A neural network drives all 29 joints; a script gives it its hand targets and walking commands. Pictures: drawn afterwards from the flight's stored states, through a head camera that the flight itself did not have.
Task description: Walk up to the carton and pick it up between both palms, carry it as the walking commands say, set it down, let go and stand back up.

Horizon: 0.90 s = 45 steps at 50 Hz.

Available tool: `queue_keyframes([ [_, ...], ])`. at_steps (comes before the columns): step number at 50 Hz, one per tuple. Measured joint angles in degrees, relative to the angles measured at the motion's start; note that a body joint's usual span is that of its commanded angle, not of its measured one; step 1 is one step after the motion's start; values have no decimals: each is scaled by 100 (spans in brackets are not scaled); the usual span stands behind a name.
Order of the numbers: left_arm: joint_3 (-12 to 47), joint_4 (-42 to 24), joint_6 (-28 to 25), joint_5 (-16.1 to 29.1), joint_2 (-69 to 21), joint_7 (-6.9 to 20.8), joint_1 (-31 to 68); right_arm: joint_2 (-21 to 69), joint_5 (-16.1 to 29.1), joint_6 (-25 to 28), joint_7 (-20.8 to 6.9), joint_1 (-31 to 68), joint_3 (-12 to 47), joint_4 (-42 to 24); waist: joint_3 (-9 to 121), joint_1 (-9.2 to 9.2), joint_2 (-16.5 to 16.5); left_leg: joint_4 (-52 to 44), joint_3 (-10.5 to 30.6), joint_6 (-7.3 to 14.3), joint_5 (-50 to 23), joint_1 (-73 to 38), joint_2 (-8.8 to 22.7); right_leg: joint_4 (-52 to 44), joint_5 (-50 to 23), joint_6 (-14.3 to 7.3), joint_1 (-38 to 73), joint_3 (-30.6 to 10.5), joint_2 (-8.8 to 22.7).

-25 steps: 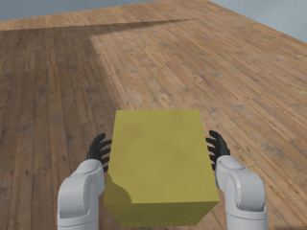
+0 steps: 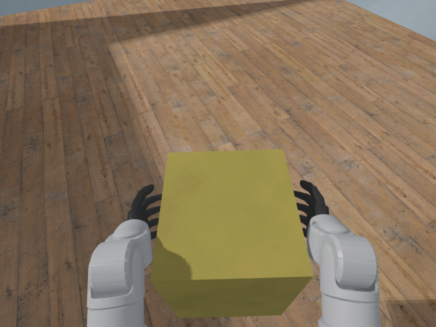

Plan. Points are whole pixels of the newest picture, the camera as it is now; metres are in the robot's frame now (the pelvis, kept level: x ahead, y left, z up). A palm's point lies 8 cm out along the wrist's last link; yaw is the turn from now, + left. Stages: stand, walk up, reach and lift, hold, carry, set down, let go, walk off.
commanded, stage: carry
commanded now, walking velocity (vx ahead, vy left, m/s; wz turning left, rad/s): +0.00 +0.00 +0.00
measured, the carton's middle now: (227, 238) +0.28 +0.00 +0.01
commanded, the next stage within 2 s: none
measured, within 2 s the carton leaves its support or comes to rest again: neither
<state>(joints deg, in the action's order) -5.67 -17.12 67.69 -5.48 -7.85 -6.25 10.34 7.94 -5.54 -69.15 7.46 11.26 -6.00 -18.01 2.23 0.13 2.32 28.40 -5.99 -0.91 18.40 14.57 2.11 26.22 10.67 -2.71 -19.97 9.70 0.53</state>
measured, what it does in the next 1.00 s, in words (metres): walks ahead: right foot, then left foot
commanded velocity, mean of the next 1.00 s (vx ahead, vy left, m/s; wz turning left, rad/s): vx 0.00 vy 0.00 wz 0.00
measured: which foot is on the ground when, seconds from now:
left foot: down 0.00-0.62, up 0.64-0.74, down 0.76-0.98, up 1.00-1.00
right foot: down 0.00-0.38, up 0.40-0.52, down 0.54-1.00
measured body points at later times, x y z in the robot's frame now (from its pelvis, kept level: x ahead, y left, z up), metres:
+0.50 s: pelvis +0.13 +0.02 -0.01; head +0.15 +0.03 +0.44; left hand +0.42 +0.17 +0.06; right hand +0.42 -0.12 +0.07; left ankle -0.02 +0.09 -0.74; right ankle +0.11 -0.07 -0.73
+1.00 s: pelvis +0.28 +0.03 -0.01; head +0.32 +0.01 +0.44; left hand +0.57 +0.18 +0.06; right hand +0.57 -0.12 +0.05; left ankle +0.19 +0.13 -0.71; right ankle +0.16 -0.06 -0.73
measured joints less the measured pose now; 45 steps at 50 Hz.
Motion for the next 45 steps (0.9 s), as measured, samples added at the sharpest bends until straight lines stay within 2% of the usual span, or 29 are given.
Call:
queue_keyframes([
  [1, -8, 12, -1, 20, 6, -6, -25, -2, -11, 5, -2, -33, 29, 15, -5, 30, 3, -45, -30, 60, -307, -58, 7, 76, 110, 9, 33, 0, 7],
  [5, 2, -113, 109, 85, 26, -67, -166, -28, 16, 17, -1, -208, 159, -2, 156, 113, -128, -215, -120, 186, 153, -328, -76, 160, 405, 101, 144, -75, 74],
  [9, -23, -389, 97, 112, 10, -80, -47, -9, 54, 30, 13, -75, 120, -268, 168, 77, -180, 69, -189, 123, 239, -254, -45, 289, 560, 117, 151, -101, 90],
  [14, 80, -170, 36, 60, 5, -69, -42, -22, 57, 48, 0, -166, 34, -204, 305, -7, -274, 927, -276, -67, -169, 75, -23, 474, 515, 101, 215, -179, 186],
  [17, 210, -122, 141, -10, 26, -71, -204, -53, 80, 63, -26, -431, 93, -133, 458, -78, -327, 432, -327, -112, -167, -199, -132, 739, 511, 112, 244, -198, 267],
  [19, 246, -125, 199, -25, 34, -71, -254, -58, 97, 49, -22, -522, 116, -132, 540, -120, -298, -111, -375, -21, -62, -563, -157, 1052, 483, 208, 179, -163, 291],
  [21, 202, -193, 222, -32, 33, -71, -203, -51, 110, 58, -16, -449, 118, -139, 535, -150, -206, -271, -299, 131, 252, -721, -109, 1403, 653, 277, 39, -154, 210],
  [24, 37, -399, 131, 16, 24, -46, -139, -25, 87, 95, 2, -201, 172, -207, 382, -24, -41, -229, -324, 274, 944, -950, 65, 1444, 1307, 251, -213, -93, -93],
  [26, -40, -443, 18, 44, 25, -17, -177, -9, 50, 130, 4, -85, 211, -175, 229, 75, -155, 53, -510, 237, 1230, -1092, 44, 1277, 1126, 197, -318, -33, -198],
  [27, -15, -376, -42, 52, 28, -8, -231, -9, 25, 116, -6, -86, 198, -141, 200, 56, -147, 237, -514, 205, 1388, -1142, 58, 1198, 971, 47, -295, 32, -264],
  [28, 81, -221, -84, 55, 35, -20, -310, -20, -5, 108, -31, -168, 154, -101, 217, -12, 9, 496, -407, 166, 1536, -1128, 176, 1216, 993, -131, -188, 147, -339],
  [29, 197, -15, -73, 55, 42, -41, -376, -39, -32, 123, -49, -319, 110, -38, 279, -68, 166, 876, -276, 106, 1573, -1013, 314, 1151, 1076, -197, -46, 280, -408],
  [30, 315, 172, -35, 81, 44, -5, -415, -58, -31, 121, -59, -484, 78, 25, 358, -78, 206, 1436, -142, -24, 1043, -767, 359, 1114, 1177, -207, 42, 356, -402],
  [31, 392, 317, 8, 51, 45, -6, -405, -68, -13, 114, -63, -610, 28, 63, 391, -36, 141, 2162, 25, -154, 946, -457, 263, 1178, 1298, -197, 75, 364, -330],
  [33, 402, 820, -114, -96, 36, 71, -289, -68, -90, 328, -177, -653, -77, 497, 363, 42, -46, 3173, 297, -239, 1372, 72, 26, 1250, 1453, -168, 217, 328, -183],
  [34, 353, 1116, -229, -158, 26, 94, -209, -66, -125, 486, -218, -594, -136, 817, 343, 57, -104, 3226, 362, -201, 1544, 283, -9, 1186, 1476, -137, 320, 316, -149],
  [36, 303, 1132, -365, -139, 21, 63, -182, -66, -80, 692, -209, -554, -145, 920, 215, 83, -182, 2351, 391, -92, 1508, 569, 10, 1063, 1488, -72, 459, 286, -101],
  [38, 242, 927, -628, -104, 23, 77, -153, -38, -85, 957, -219, -466, -112, 779, -47, 113, -279, 1132, 249, 9, 575, 551, 17, 1150, 1576, 1, 532, 205, -9],
  [40, 85, 968, -956, -82, 20, 125, -107, -30, -128, 1263, -212, -303, -52, 939, -157, 135, -464, 981, 33, 187, 421, 409, -118, 1353, 1628, 130, 475, -40, 142],
  [43, 47, 711, -1109, 36, 27, 73, -159, -26, -55, 1390, -192, -227, -21, 800, -138, 45, -375, 789, 3, 262, 498, 317, -164, 1126, 1514, 215, 472, -445, 11],
  [45, 103, 280, -1004, 116, 33, -5, -223, -35, 36, 1351, -155, -298, 56, 437, -113, 49, -272, 682, -32, 254, 537, 259, -174, 891, 1434, 173, 546, -524, -11],
])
